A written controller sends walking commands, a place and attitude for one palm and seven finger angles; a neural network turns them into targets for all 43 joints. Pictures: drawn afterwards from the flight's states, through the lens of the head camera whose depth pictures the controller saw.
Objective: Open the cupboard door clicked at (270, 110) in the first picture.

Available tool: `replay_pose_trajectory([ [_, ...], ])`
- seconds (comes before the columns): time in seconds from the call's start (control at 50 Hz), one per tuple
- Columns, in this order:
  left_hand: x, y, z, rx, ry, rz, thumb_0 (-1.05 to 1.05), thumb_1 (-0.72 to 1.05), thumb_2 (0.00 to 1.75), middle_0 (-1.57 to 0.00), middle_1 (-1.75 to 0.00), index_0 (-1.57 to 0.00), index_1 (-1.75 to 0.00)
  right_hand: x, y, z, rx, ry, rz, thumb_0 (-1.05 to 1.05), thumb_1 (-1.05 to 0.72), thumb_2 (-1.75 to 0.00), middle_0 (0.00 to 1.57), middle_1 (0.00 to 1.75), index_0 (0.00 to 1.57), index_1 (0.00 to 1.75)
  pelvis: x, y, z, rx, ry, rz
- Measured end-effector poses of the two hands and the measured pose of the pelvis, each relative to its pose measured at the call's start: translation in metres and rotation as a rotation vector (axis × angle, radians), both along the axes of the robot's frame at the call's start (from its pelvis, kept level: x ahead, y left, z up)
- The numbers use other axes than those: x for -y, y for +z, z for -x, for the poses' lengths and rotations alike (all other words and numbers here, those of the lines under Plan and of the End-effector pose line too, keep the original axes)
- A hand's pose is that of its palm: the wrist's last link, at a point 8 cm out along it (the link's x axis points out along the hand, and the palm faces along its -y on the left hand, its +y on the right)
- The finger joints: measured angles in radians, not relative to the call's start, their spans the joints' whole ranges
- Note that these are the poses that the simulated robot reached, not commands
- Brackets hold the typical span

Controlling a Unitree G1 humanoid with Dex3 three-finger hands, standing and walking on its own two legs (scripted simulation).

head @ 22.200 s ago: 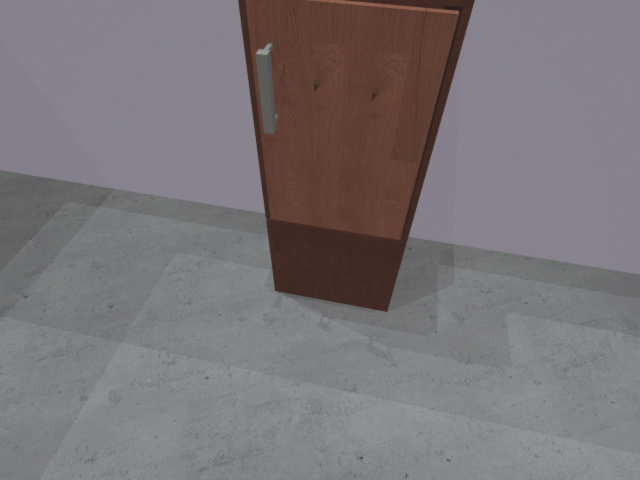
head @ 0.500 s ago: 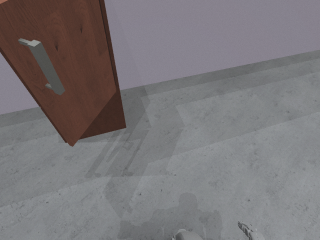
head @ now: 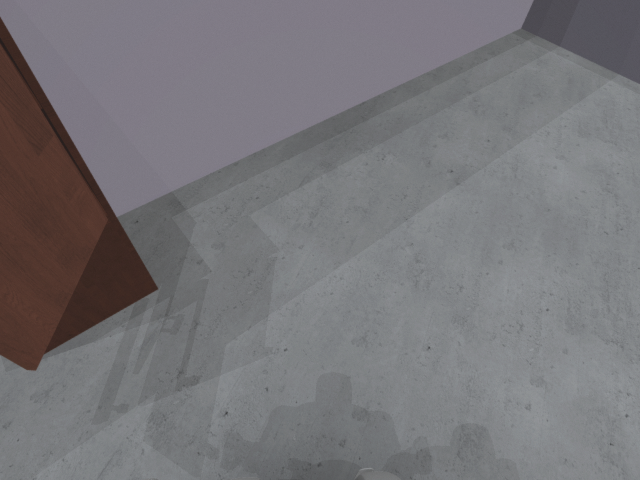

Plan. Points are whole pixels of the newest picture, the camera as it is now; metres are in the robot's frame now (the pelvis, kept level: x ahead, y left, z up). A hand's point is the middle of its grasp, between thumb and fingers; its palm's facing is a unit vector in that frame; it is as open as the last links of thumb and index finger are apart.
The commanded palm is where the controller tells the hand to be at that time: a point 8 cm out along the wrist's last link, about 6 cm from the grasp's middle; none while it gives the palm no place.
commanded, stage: walk to a spot facing it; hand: left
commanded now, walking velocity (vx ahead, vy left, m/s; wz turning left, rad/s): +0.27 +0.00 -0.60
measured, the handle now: out of the picture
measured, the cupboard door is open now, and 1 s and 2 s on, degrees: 48 48 48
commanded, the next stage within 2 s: turn to face it in 1.44 s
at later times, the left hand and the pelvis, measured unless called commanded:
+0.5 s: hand (248, 420) +0.22 +0.11 -0.16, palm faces -0.30 -0.93 -0.20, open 7.4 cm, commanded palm none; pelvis +0.10 -0.06 +0.01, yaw -18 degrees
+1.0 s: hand (366, 269) +0.49 -0.07 -0.15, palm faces -0.50 -0.84 -0.21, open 7.4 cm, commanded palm none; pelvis +0.28 -0.17 +0.00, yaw -29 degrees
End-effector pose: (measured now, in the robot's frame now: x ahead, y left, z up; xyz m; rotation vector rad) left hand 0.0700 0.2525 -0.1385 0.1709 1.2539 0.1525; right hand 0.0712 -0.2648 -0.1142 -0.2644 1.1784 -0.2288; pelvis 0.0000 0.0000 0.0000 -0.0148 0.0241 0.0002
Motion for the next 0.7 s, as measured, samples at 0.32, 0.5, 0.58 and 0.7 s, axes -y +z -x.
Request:
replay_pose_trajectory([
  [0.32, 0.072, 0.021, -0.147, 0.154, -0.304, -0.007, 0.01, 0.91, 0.90, -0.19, -0.29, -0.20, -0.30, 0.021, -0.020, 0.113, -0.214, -0.304, -0.107, 0.01, -0.90, -0.89, 0.20, 0.30, 0.20, 0.30, 0.046, -0.002, -0.046, -0.008, -0.227, -0.014],
  [0.5, 0.092, 0.013, -0.155, 0.000, -0.337, 0.011, 0.00, 0.91, 0.90, -0.20, -0.29, -0.20, -0.30, 0.053, 0.001, 0.013, -0.053, -0.345, -0.074, 0.01, -0.91, -0.89, 0.20, 0.30, 0.19, 0.30, 0.056, 0.012, -0.098, 0.002, -0.319, -0.013],
  [0.58, 0.089, -0.005, -0.170, -0.083, -0.347, 0.035, 0.01, 0.91, 0.90, -0.20, -0.30, -0.20, -0.30, 0.057, 0.004, -0.045, 0.079, -0.336, -0.030, 0.01, -0.91, -0.89, 0.20, 0.30, 0.20, 0.30, 0.053, 0.002, -0.136, 0.003, -0.373, 0.009],
  [0.7, 0.112, -0.005, -0.242, -0.066, -0.414, 0.044, 0.01, 0.91, 0.90, -0.20, -0.29, -0.20, -0.30, 0.040, 0.005, -0.056, 0.042, -0.398, -0.052, 0.00, -0.91, -0.89, 0.20, 0.30, 0.20, 0.30, 0.067, 0.007, -0.178, 0.005, -0.427, -0.004],
])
